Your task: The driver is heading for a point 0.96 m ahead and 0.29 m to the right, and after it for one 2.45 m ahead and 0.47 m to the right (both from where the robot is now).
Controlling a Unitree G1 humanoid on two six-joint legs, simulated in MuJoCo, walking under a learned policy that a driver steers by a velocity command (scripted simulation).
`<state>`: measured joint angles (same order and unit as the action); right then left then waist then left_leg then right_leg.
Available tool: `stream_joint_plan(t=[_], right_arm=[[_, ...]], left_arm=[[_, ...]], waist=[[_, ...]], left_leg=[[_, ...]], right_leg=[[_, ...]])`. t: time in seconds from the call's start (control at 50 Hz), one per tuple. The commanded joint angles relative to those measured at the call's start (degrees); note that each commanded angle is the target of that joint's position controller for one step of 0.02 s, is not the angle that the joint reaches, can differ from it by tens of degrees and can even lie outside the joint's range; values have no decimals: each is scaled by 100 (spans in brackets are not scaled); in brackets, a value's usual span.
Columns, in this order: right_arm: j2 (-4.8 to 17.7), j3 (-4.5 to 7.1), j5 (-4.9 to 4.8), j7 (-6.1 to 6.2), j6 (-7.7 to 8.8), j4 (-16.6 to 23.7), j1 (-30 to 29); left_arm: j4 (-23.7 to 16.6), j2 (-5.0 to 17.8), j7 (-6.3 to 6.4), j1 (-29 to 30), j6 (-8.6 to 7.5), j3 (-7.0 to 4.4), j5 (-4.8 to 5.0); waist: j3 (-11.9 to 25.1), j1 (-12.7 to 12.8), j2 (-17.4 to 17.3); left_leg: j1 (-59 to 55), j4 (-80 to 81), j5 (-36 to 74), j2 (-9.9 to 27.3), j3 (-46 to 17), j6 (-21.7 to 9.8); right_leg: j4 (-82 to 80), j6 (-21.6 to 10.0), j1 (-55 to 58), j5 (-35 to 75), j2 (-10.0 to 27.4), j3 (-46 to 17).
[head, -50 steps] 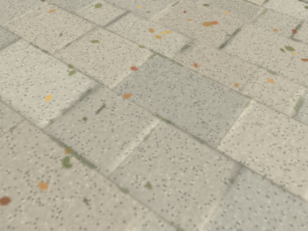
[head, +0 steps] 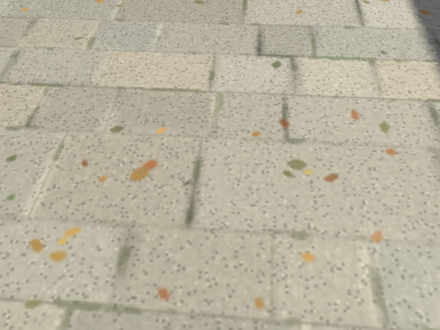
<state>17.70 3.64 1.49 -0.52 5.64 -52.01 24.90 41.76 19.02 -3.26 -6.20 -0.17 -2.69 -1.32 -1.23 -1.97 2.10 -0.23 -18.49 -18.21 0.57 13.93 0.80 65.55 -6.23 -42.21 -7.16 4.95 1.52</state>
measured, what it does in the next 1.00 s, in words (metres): walks ahead, turning right: right foot, then left foot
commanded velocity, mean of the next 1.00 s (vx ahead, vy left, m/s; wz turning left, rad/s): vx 1.00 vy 0.00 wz -0.71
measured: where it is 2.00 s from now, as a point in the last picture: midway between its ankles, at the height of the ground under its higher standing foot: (372, 78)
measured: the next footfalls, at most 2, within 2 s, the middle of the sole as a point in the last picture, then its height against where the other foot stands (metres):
right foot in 0.20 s outside the picture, level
left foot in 0.62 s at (250, 229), level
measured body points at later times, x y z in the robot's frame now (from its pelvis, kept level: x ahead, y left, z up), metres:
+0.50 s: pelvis +0.47 -0.09 +0.00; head +0.51 -0.11 +0.45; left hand +0.55 +0.20 -0.12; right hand +0.64 -0.39 -0.05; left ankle +0.75 +0.01 -0.67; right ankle +0.34 -0.06 -0.74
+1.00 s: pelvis +0.88 -0.31 -0.02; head +0.89 -0.35 +0.43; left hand +1.23 -0.38 -0.04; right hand +0.61 -0.42 -0.14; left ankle +0.81 -0.07 -0.73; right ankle +0.93 -0.50 -0.72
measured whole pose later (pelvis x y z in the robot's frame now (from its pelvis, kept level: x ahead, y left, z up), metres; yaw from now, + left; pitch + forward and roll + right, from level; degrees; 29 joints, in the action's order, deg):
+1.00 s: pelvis +0.88 -0.31 -0.02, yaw -40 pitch +3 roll +2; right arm 16.4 2.5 0.3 -1.5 4.9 -54.0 35.3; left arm 33.9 15.5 -4.3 7.1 -3.9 1.7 -2.9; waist -0.6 -7.9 0.0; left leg -9.9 -12.2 -23.0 1.8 2.4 1.7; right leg 35.3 -5.2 -35.4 -6.5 0.8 -0.4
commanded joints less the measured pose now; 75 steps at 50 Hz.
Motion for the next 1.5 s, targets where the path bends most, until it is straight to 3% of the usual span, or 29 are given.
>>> stream_joint_plan(t=[0.02,0.1,0.16,0.18,0.2,0.22,0.24,0.3,0.42,0.52,0.56,0.6,0.62,0.64,0.66,0.7,0.84,0.96,1.0,1.02,1.04,1.06,1.1,1.24,1.36,1.42,1.46,1.48,1.5], right_arm=[[320,4,-24,14,222,439,-805],[843,100,-52,116,90,390,-386],[1327,253,21,191,-257,637,-761],[1242,251,71,157,-307,662,-800],[394,58,124,57,-283,847,-885],[341,-10,-13,30,-137,1629,-579],[551,-58,28,46,45,1677,-1042],[505,-141,189,89,4,1578,-1404],[115,-327,158,-57,-308,2139,-2696],[226,-325,18,-50,-243,2403,-3185],[513,-203,6,35,-219,2245,-2531],[1092,79,-41,229,-184,1740,-415],[1445,220,125,350,-160,1513,760],[1785,268,278,285,-144,1590,200],[1242,270,210,210,-194,1703,-526],[439,83,173,137,-197,1510,-850],[445,2,-14,-32,126,626,-257],[1170,145,-142,-108,105,467,28],[1370,176,-137,-39,31,383,110],[1150,111,-141,-39,26,453,83],[87,-93,-147,-47,16,688,480],[314,-53,-337,-18,-41,884,569],[462,-11,-184,-49,-133,917,-314],[-19,-63,1,-318,-590,1212,-1253],[108,-196,-28,-505,-543,1611,-2303],[577,-46,-48,-417,-546,1254,-962],[1086,267,-67,-201,-535,627,1020],[1438,381,-192,-78,-607,604,496],[2116,510,1,-89,-670,940,100]], left_arm=[[-574,-146,-178,430,-18,144,13],[-531,72,-176,480,-94,76,31],[104,633,21,-1847,-89,-221,66],[424,878,156,-2621,-57,-403,61],[380,1254,263,-1968,18,-527,173],[55,1844,226,-1653,82,-601,-33],[-27,1616,288,-1761,76,-617,-67],[192,965,410,-1385,-197,-442,36],[230,754,299,-1521,-472,-350,103],[415,885,274,-1938,-453,-432,180],[391,1074,317,-1764,-444,-471,170],[275,1342,263,-1188,-487,-516,74],[99,550,264,-1060,-552,-311,25],[-217,-73,285,-1877,-529,-86,317],[1,403,352,-1678,-444,-68,107],[16,505,211,-921,-357,-98,-97],[-856,63,-80,463,-238,189,-189],[-885,247,-124,849,-351,230,-129],[-385,571,72,-739,-396,38,-201],[-157,940,207,-1634,-415,-117,-298],[-136,1438,317,-2086,-478,-225,-454],[-231,1465,360,-2049,-412,-265,-321],[-102,599,352,-1129,-473,-99,-160],[421,-71,314,-1128,-782,22,54],[565,446,416,-1318,-820,-60,24],[438,1012,565,-1266,-559,-210,-54],[285,1065,504,-886,-377,-258,-115],[127,150,372,-706,-450,-33,-179],[-609,231,360,-1186,-589,24,-48]], waist=[[-729,450,-481],[-429,582,-550],[841,1745,-829],[1133,1931,-500],[437,1241,1057],[1530,643,1446],[1414,858,324],[67,208,-782],[-502,320,-502],[-193,721,-81],[281,388,-19],[1288,-869,11],[1954,-1163,-757],[2717,-249,-2769],[1963,-225,-1849],[591,-171,-382],[-494,262,-621],[-272,413,-513],[731,1218,-640],[1253,1610,-545],[2105,1194,1010],[2768,1124,1184],[748,737,250],[-336,100,195],[-530,36,-101],[373,-774,372],[1135,-1604,-64],[457,-1000,-1587],[1681,-380,-1988]], left_leg=[[1170,1513,2093,1127,76,-407],[-114,758,6072,1256,467,-341],[-74,-2549,7662,1540,242,-402],[877,-4432,5807,1288,145,-297],[2635,-6667,-257,144,13,-94],[4688,-7882,-1182,-377,-1189,153],[5115,-7553,-689,1,-1830,76],[4191,-5934,-343,566,-1883,137],[3291,-3151,1088,572,-1407,398],[2574,-1523,2371,91,-1368,102],[1403,-1178,1919,-222,-1420,-6],[-858,-1323,987,-13,-1566,-128],[-2167,-1331,-897,1189,-2728,-281],[-2872,11,-1949,2778,-6207,-925],[-2033,361,-3072,2463,-6547,-1106],[-414,372,-1727,1876,-4670,-1072],[939,1311,729,1379,-2379,-1004],[1108,1243,4401,1154,-1569,-901],[1056,-1138,5503,952,-1415,-732],[2151,-2838,4136,629,-1365,-647],[3511,-5133,-921,37,-1493,-626],[4043,-6212,-823,-137,-1896,-720],[4501,-5844,298,408,-1796,-701],[4532,-4965,1080,796,-1485,-426],[3214,-2535,2362,81,-329,-890],[1677,-2473,1466,-544,-165,-1198],[-713,-1995,712,-600,-905,-1614],[-1034,-1797,1120,130,-2272,-1820],[-2617,-652,370,1224,-5486,-3100]], right_leg=[[-1288,-108,534,979,102,229],[-2225,-464,1337,971,-578,941],[-2277,-780,3676,-305,-1107,787],[-2600,-889,4984,-746,-1148,315],[-2996,-1068,5113,-681,-320,-1257],[-4263,-2289,6676,-1112,740,-4637],[-5126,-2168,6496,-1737,974,-5240],[-5128,-1575,4087,-274,261,-3583],[-5582,-1233,2357,937,-613,-2415],[-5219,-757,3337,2626,-455,-2551],[-4339,-453,3588,3970,-511,-2574],[-1905,-206,2981,4057,-724,-2419],[118,-182,2007,1064,-1106,-1978],[1518,19,601,-2154,-1601,-1297],[1719,-90,-4,-1495,-992,-1099],[1198,-33,133,-846,-545,-860],[-631,136,-250,-398,-284,-1009],[-2830,118,2434,358,-564,136],[-3208,70,4291,-239,-861,122],[-3179,43,5703,-770,-174,-480],[-3608,-86,6867,-2576,1724,-2851],[-4823,-334,6623,-3280,2287,-4866],[-4942,-255,4975,-2217,1568,-3020],[-5799,103,3678,827,837,-27],[-5767,483,3931,4114,514,1437],[-3577,575,4522,7120,819,1382],[79,458,3224,4842,540,1217],[2420,588,1245,-1460,-644,1048],[3653,779,-696,-2170,-982,-218]])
